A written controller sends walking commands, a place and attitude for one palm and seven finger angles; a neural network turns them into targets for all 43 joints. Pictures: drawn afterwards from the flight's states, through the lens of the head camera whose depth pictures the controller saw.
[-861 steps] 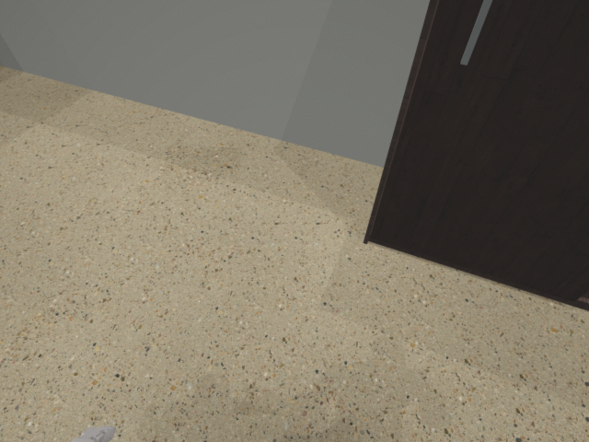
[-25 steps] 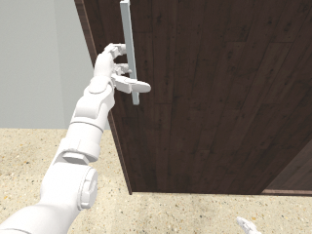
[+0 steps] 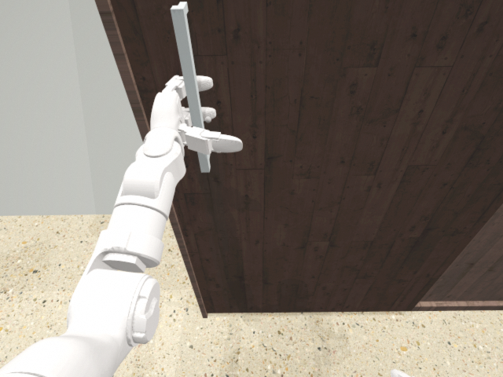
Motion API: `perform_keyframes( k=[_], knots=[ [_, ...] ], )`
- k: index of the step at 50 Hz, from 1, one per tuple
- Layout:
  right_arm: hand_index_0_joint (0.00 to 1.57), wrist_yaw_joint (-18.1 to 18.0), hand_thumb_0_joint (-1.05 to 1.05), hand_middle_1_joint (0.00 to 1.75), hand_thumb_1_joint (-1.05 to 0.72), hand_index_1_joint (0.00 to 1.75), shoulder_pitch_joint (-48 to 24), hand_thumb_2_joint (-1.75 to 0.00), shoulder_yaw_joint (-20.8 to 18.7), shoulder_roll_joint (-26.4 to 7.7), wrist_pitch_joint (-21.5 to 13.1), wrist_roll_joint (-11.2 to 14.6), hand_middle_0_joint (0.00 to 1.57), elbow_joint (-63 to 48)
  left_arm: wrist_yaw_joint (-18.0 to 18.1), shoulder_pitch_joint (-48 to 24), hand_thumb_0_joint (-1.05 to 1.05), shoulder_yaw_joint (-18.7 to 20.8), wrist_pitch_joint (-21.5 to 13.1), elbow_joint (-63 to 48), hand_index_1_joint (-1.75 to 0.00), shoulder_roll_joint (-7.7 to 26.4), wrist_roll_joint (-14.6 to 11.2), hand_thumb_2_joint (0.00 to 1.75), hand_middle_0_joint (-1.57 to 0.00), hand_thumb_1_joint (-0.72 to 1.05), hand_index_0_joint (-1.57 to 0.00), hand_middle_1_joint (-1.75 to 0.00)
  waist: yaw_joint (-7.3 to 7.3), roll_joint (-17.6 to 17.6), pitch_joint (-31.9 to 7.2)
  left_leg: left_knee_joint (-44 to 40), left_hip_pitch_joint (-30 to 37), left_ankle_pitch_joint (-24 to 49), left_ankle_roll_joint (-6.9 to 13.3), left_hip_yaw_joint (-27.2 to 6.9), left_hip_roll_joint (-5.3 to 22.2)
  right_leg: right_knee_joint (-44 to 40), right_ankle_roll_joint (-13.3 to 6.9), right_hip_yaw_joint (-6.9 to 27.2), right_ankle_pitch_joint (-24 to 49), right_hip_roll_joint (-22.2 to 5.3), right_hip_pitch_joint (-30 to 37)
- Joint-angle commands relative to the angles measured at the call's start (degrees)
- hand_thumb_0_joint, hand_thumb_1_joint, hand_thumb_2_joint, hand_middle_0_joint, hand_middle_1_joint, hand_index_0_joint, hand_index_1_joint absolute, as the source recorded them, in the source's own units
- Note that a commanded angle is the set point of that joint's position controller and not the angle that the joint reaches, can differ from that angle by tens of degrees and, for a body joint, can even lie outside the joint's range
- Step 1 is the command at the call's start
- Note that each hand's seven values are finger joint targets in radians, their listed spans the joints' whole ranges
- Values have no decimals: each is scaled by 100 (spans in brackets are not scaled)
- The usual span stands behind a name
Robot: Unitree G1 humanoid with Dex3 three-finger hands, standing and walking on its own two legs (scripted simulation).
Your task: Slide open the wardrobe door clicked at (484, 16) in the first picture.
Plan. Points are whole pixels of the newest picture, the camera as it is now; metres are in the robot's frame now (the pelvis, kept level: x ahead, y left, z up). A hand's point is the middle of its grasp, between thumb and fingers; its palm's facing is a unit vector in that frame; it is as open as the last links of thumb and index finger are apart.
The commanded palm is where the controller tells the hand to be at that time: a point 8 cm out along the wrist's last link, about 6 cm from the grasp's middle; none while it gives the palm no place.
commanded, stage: slide the fingers in behind the handle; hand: left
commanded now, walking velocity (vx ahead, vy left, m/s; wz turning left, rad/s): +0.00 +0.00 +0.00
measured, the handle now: (196, 99) +0.50 +0.11 +0.22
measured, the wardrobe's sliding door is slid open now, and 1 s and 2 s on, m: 0.00 0.00 0.00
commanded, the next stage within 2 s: grip the handle and tug to test in 0.32 s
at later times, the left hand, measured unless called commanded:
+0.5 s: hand (209, 118) +0.44 +0.08 +0.22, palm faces +0.06 -1.00 -0.01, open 14.0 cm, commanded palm +0.42 +0.12 +0.22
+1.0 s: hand (206, 117) +0.44 +0.08 +0.22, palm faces +0.04 -1.00 +0.02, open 7.1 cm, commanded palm +0.42 +0.13 +0.22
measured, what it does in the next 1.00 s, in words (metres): stands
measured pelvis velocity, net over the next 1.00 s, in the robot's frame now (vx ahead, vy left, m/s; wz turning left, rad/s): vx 0.00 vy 0.01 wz -0.01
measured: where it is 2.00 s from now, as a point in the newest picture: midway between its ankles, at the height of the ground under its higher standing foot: outside the picture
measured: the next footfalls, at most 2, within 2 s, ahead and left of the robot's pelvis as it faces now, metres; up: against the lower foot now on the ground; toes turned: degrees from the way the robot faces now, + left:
none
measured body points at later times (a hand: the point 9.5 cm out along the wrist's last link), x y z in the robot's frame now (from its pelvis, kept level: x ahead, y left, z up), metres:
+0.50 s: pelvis -0.01 +0.00 +0.00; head -0.01 -0.01 +0.45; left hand +0.43 +0.13 +0.22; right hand +0.12 -0.24 -0.12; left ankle +0.02 +0.13 -0.74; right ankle -0.04 -0.08 -0.74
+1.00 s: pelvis +0.00 +0.01 +0.00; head -0.01 +0.00 +0.45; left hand +0.44 +0.14 +0.22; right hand +0.10 -0.24 -0.12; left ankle +0.02 +0.13 -0.74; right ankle -0.04 -0.08 -0.74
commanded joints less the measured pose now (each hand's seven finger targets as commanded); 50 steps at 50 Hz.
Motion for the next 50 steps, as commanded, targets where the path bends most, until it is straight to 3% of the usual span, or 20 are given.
perform_keyframes(
  k=[1,4,7,10,11,13,14,18,21,25,26,29,32,34,38,40,42,47,50],
  knots=[
    [20,-50,0,30,-90,30,-516,-90,-163,-655,-260,10,20,-705,9,-3306,0,27,-363,-1187,-120,734,20,30,-30,-50,-30,-120,-56,-508,-1627,80,1226,1355,293,-237,-235,-266,353,359,2440,-42,-250],
    [20,-43,0,30,-90,30,-495,-90,-175,-654,-280,6,20,-700,6,-3394,0,-160,-416,-1047,-120,476,27,30,-30,-50,-30,-120,-124,-550,-1591,103,1274,1354,305,-255,-244,-254,354,335,2404,-35,-300],
    [20,-36,0,30,-90,30,-467,-90,-159,-639,-306,4,20,-649,-2,-3595,0,-130,-480,-885,-120,529,21,30,-30,-50,-30,-120,-159,-585,-1641,129,1229,1294,299,-268,-251,-225,360,357,2425,-45,-384],
    [20,-12,0,30,-90,30,-484,-90,-154,-619,-342,11,20,-684,-9,-3720,0,-283,-567,-926,-120,328,3,30,-30,-50,-30,-120,-165,-474,-1709,154,1310,1380,298,-292,-255,-177,330,322,2434,-39,-403],
    [20,-12,0,30,-90,30,-461,-90,-159,-633,-340,7,20,-664,-9,-3718,0,-210,-587,-859,-120,447,9,30,-30,-50,-30,-120,-147,-480,-1766,161,1298,1352,289,-299,-255,-176,321,340,2401,-40,-398],
    [20,7,0,30,-90,30,-463,-90,-149,-599,-373,16,20,-671,-20,-3820,0,-351,-636,-827,-120,260,14,30,-30,-50,-30,-120,-184,-469,-1678,159,1288,1296,286,-307,-252,-174,320,336,2334,-30,-489],
    [20,1,0,30,-90,30,-449,-90,-163,-645,-370,-5,20,-674,-8,-3652,0,-229,-654,-736,-120,371,-3,30,-30,-50,-30,-120,-126,-559,-1711,151,1289,1343,291,-322,-251,-169,309,306,2334,-32,-391],
    [20,0,0,30,-90,30,-448,-90,-150,-625,-391,4,20,-669,-53,-3759,0,-179,-708,-790,-120,461,-25,30,-30,-50,-30,-120,-129,-677,-1818,157,1243,1335,292,-315,-254,-146,333,335,2453,-39,-361],
    [20,-4,0,30,-90,30,-457,-90,-145,-612,-393,18,20,-654,-51,-3790,0,-233,-720,-725,-120,403,-16,30,-30,-50,-30,-120,-146,-559,-1719,164,1254,1322,287,-316,-240,-155,295,305,2312,-18,-441],
    [20,7,0,30,-90,30,-404,-90,-134,-629,-420,0,20,-604,21,-3989,0,-213,-721,-538,-123,422,5,38,-32,-31,-32,-123,-188,-511,-1594,156,1202,1161,290,-338,-237,-189,301,315,2039,-24,-603],
    [20,7,0,30,-90,30,-387,-90,-148,-638,-422,-9,20,-599,24,-3911,0,-81,-733,-533,-123,571,0,40,-32,-27,-32,-123,-137,-532,-1716,155,1192,1182,283,-338,-235,-181,290,328,2058,-22,-537],
    [20,19,0,30,-90,30,-372,-90,-164,-659,-418,-9,20,-655,-23,-3599,0,-69,-774,-618,-125,598,7,46,-34,-13,-34,-125,-42,-563,-1892,142,1208,1401,278,-332,-238,-121,266,299,2302,-18,-283],
    [20,14,0,30,-90,30,-371,-90,-146,-638,-413,-4,20,-662,-50,-3654,0,-18,-761,-642,-127,631,-21,52,-35,1,-35,-127,-84,-633,-1762,140,1118,1308,291,-290,-245,-162,305,335,2339,-17,-342],
    [20,13,0,30,-90,30,-374,-90,-166,-672,-395,-10,20,-682,-31,-3484,0,107,-760,-714,-129,811,4,56,-36,11,-36,-129,-18,-543,-1810,126,1143,1359,292,-282,-238,-168,299,337,2338,-28,-256],
    [20,8,0,30,-90,30,-363,-90,-155,-640,-377,2,20,-677,-19,-3513,0,49,-679,-686,-131,707,19,64,-38,29,-38,-131,-88,-578,-1606,124,1087,1265,289,-260,-215,-212,300,326,2210,5,-419],
    [20,7,0,30,-90,30,-401,-90,-170,-659,-365,6,20,-721,-4,-3446,0,120,-682,-830,-133,837,34,68,-40,39,-40,-133,-21,-498,-1737,95,1126,1322,284,-267,-213,-203,281,324,2201,-4,-309],
    [20,12,0,30,-90,30,-385,-90,-161,-635,-370,1,20,-702,12,-3583,0,5,-667,-874,-134,693,42,72,-41,48,-41,-134,-90,-425,-1733,113,1197,1301,282,-261,-212,-211,273,325,2166,12,-395],
    [20,-1,0,30,-90,30,-416,-90,-178,-665,-346,-4,20,-744,-13,-3279,0,168,-612,-1055,-137,867,-4,82,-43,71,-43,-137,-3,-573,-1925,97,1239,1498,279,-247,-199,-199,272,321,2416,15,-190],
    [20,6,0,30,-90,30,-472,-90,-166,-636,-340,11,20,-797,-26,-3192,0,18,-591,-1215,-139,685,8,88,-44,85,-44,-139,-3,-464,-1823,84,1284,1574,278,-236,-192,-203,263,297,2459,15,-182]
  ],
)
